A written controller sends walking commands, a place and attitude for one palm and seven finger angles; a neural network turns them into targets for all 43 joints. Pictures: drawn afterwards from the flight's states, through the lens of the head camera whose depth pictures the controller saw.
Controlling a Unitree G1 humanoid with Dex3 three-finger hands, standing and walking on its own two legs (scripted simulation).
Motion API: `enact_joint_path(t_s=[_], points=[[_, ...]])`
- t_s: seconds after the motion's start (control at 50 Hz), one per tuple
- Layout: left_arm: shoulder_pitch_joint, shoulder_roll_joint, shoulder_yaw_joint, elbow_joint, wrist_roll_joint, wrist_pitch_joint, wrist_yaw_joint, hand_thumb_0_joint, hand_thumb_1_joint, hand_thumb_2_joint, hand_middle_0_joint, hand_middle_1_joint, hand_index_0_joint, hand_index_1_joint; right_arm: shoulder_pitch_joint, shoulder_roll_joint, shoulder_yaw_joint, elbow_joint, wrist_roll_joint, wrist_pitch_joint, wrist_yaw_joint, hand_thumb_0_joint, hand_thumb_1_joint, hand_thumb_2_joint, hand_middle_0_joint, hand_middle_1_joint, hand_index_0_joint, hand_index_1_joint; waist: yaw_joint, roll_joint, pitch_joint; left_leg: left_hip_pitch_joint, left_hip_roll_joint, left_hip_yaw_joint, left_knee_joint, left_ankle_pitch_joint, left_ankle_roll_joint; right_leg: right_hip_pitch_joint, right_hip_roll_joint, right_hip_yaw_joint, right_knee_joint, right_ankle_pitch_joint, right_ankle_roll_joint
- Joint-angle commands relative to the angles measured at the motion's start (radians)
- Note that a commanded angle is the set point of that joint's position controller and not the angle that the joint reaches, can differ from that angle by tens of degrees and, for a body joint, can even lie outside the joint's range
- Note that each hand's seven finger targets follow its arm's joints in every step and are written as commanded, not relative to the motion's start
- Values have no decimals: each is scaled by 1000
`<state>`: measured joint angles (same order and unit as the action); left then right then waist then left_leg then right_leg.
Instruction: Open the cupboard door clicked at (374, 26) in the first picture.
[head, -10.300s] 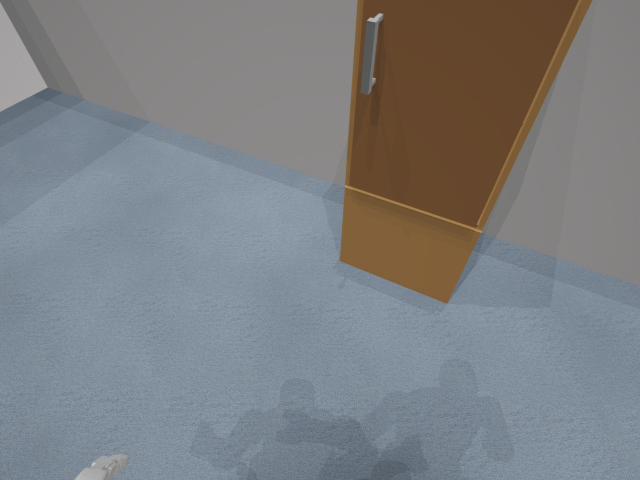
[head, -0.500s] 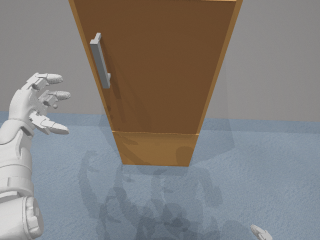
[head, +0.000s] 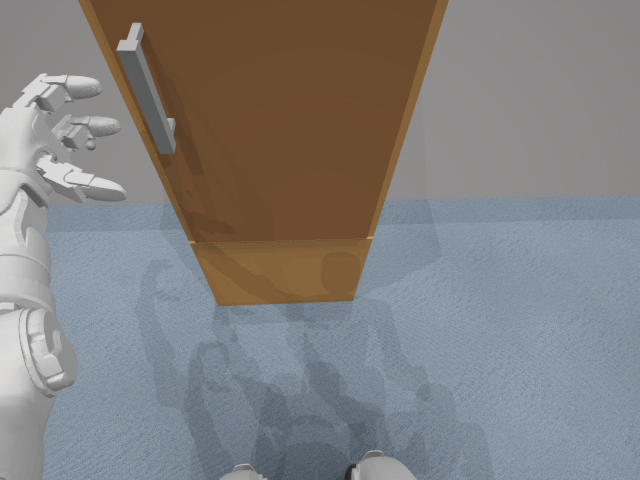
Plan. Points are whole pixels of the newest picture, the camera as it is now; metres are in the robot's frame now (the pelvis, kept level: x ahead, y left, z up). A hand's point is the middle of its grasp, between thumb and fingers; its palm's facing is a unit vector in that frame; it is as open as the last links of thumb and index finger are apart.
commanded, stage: move the hooked fingers beside the handle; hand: left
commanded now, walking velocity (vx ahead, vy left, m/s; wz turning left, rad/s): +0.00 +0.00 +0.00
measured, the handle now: (153, 93) +0.58 +0.19 +0.12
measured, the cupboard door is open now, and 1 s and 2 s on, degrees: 0 0 0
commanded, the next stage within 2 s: slide the fingers in behind the handle in 1.28 s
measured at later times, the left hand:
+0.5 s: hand (101, 108) +0.55 +0.25 +0.12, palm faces -0.02 -1.00 +0.01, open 14.0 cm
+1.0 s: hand (97, 126) +0.52 +0.25 +0.11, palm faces +0.00 -1.00 +0.02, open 14.0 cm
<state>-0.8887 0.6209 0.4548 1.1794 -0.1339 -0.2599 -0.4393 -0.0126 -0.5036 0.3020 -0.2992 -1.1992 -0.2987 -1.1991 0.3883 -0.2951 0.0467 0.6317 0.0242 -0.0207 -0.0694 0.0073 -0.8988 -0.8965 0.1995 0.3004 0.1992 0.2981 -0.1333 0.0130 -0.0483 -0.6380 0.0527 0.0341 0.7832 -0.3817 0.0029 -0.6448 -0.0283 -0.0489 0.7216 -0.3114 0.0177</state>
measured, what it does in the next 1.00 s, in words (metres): stands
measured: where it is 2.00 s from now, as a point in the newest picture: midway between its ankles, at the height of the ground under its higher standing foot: outside the picture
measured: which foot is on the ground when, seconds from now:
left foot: down 0.00-1.00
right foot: down 0.00-1.00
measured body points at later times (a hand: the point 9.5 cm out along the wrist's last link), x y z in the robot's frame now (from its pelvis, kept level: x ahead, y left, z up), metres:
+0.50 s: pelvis +0.01 +0.01 -0.01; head +0.15 +0.03 +0.42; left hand +0.55 +0.30 +0.12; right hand -0.03 -0.26 -0.10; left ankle -0.01 +0.12 -0.71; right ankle +0.02 -0.13 -0.71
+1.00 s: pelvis +0.02 +0.01 -0.01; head +0.13 +0.03 +0.43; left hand +0.52 +0.30 +0.12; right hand +0.04 -0.26 -0.11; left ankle -0.01 +0.12 -0.71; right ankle +0.02 -0.14 -0.71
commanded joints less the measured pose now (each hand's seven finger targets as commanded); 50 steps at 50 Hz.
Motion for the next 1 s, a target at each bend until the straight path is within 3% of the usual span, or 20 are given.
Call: enact_joint_path(t_s=[0.0,0.04,0.1,0.18,0.2,0.24,0.28,0.32,0.4,0.42,0.44,0.48,0.54,0.6,0.64,0.72,0.8,0.84,0.96,0.98], points=[[-456,367,65,-184,-13,-69,0,0,-500,300,-300,-1200,-300,-1200,138,-178,-67,-71,1,-6,-16,0,-900,-900,200,300,200,300,1,86,-436,190,-37,-42,-72,334,24,215,53,23,-44,323,-30],[-491,391,57,-127,-2,-57,-7,0,-500,300,-300,-1200,-300,-1200,147,-186,-60,-65,3,4,-19,0,-900,-900,200,300,200,300,-21,60,-378,130,-37,-42,-74,275,27,196,51,26,-53,286,-25],[-525,413,65,-144,6,-63,-15,0,-500,300,-300,-1200,-300,-1200,170,-186,-65,-68,-2,13,-20,0,-900,-900,200,300,200,300,-24,117,-450,172,-37,-42,-58,321,28,192,55,30,-45,313,-27],[-574,410,53,-99,6,-54,-30,0,-500,300,-300,-1200,-300,-1200,200,-192,-62,-51,-7,27,-22,0,-900,-900,200,300,200,300,-53,105,-430,171,-29,-53,-44,341,29,147,62,20,-42,310,-28],[-596,431,61,-117,11,-55,-31,0,-500,300,-300,-1200,-300,-1200,208,-194,-63,-50,-9,30,-20,0,-900,-900,200,300,200,300,-50,136,-457,191,-27,-60,-44,362,25,139,61,18,-39,312,-28],[-613,388,19,-83,20,-39,-31,0,-500,300,-300,-1200,-300,-1200,217,-191,-62,-42,-10,36,-19,0,-900,-900,200,300,200,300,-74,141,-436,196,-24,-61,-35,363,26,94,62,13,-44,298,-25],[-629,436,54,-73,26,-35,-21,0,-500,300,-300,-1200,-300,-1200,234,-198,-61,-39,-14,41,-19,0,-900,-900,200,300,200,300,-71,143,-444,192,-21,-65,-27,378,27,90,66,13,-39,302,-29],[-679,418,25,-60,42,-28,-13,0,-500,300,-300,-1200,-300,-1200,244,-195,-59,-32,-18,46,-16,0,-900,-900,200,300,200,300,-92,169,-441,205,-17,-71,-19,385,23,46,66,8,-39,285,-26],[-611,473,85,-78,51,-38,-2,0,-500,300,-300,-1200,-300,-1200,268,-196,-61,-51,-29,59,-5,0,-900,-900,200,300,200,300,-53,191,-535,241,-13,-75,-6,484,15,85,72,3,-13,343,-33],[-605,446,65,-94,51,-38,-5,0,-500,300,-300,-1200,-300,-1200,264,-193,-63,-55,-29,63,-1,0,-900,-900,200,300,200,300,-57,216,-539,255,-11,-68,1,504,13,73,72,3,-12,357,-32],[-607,472,88,-116,53,-41,-3,0,-500,300,-300,-1200,-300,-1200,268,-193,-64,-58,-32,68,2,0,-900,-900,200,300,200,300,-48,214,-545,252,-10,-71,5,524,11,85,72,1,-7,371,-33],[-554,477,108,-99,43,-37,-4,0,-500,300,-300,-1200,-300,-1200,270,-195,-65,-70,-30,79,7,0,-900,-900,200,300,200,300,-40,158,-531,227,-11,-70,5,529,17,111,79,-3,-4,393,-35],[-537,476,116,-166,41,-38,-4,0,-500,300,-300,-1200,-300,-1200,263,-191,-71,-83,-28,90,15,0,-900,-900,200,300,200,300,-30,210,-556,260,-9,-62,7,573,15,115,78,-1,-6,421,-32],[-503,488,146,-221,22,-50,-2,0,-500,300,-300,-1200,-300,-1200,256,-190,-76,-92,-27,100,20,0,-900,-900,200,300,200,300,-17,199,-574,283,-6,-63,9,618,15,135,82,-2,-5,449,-32],[-502,420,93,-212,18,-42,-8,0,-500,300,-300,-1200,-300,-1200,244,-182,-75,-90,-23,104,22,0,-900,-900,200,300,200,300,-33,196,-524,274,-7,-61,4,600,16,118,82,-5,-13,436,-29],[-498,364,67,-264,2,-42,-11,0,-500,300,-300,-1200,-300,-1200,240,-177,-82,-78,-23,105,24,0,-900,-900,200,300,200,300,-32,229,-543,360,2,-81,12,692,6,79,86,-12,-15,426,-32],[-467,316,49,-258,-14,-32,-5,0,-500,300,-300,-1200,-300,-1200,224,-173,-82,-71,-22,101,27,0,-900,-900,200,300,200,300,-28,208,-508,353,4,-83,6,696,5,77,83,-17,-17,427,-33],[-458,266,13,-208,-12,-20,7,0,-500,300,-300,-1200,-300,-1200,209,-169,-80,-70,-20,101,28,0,-900,-900,200,300,200,300,-42,158,-447,301,-2,-72,2,619,13,74,80,-16,-25,407,-28],[-570,357,38,-145,23,-45,40,0,-500,300,-300,-1200,-300,-1200,189,-178,-66,-72,-18,93,12,0,-900,-900,200,300,200,300,-67,104,-400,182,-21,-60,-6,411,24,100,70,1,-19,352,-27],[-604,390,57,-192,23,-67,43,0,-500,300,-300,-1200,-300,-1200,190,-180,-64,-75,-20,89,9,0,-900,-900,200,300,200,300,-58,143,-446,204,-22,-67,-3,434,22,114,69,4,-7,363,-33]])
